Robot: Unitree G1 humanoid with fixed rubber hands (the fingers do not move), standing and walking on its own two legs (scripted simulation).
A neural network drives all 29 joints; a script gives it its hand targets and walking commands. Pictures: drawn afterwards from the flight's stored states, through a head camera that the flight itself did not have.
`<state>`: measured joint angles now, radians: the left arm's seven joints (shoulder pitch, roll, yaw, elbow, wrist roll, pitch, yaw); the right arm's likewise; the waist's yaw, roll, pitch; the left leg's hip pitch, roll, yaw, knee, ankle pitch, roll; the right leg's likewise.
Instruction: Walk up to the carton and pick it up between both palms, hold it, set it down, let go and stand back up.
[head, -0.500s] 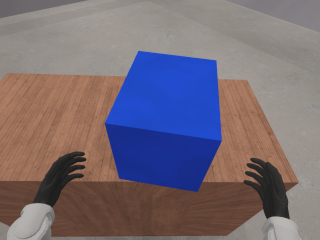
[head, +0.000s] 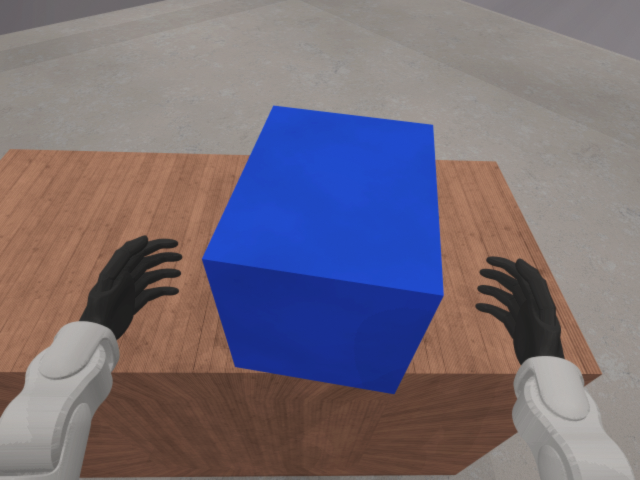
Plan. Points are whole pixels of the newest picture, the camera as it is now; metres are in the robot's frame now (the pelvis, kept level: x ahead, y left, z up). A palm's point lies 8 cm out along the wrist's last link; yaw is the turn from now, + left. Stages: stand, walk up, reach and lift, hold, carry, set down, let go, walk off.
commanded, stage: reach and lift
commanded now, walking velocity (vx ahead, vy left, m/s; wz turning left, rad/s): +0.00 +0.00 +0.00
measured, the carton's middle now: (332, 247) +0.39 +0.01 +0.06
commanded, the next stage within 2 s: none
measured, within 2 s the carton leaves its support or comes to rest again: neither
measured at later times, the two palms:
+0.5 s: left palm (122, 214) +0.32 +0.24 +0.18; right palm (537, 273) +0.29 -0.19 +0.16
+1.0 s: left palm (134, 115) +0.38 +0.22 +0.26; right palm (556, 198) +0.35 -0.21 +0.21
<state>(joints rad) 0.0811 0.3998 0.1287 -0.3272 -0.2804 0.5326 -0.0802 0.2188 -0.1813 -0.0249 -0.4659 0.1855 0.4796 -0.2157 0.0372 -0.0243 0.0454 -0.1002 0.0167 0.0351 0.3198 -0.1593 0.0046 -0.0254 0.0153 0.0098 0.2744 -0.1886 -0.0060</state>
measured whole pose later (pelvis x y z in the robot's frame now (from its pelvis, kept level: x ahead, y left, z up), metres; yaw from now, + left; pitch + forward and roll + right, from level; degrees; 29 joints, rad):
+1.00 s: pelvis +0.00 +0.00 +0.00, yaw +0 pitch -4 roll -1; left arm -0.78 0.46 0.19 0.24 -0.26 0.79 -0.10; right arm -0.59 -0.32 -0.03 0.16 0.35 0.62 -0.26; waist -0.05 -0.02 0.01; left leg -0.10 0.02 0.04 0.32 -0.15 0.00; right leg -0.02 0.02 0.01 0.27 -0.18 -0.01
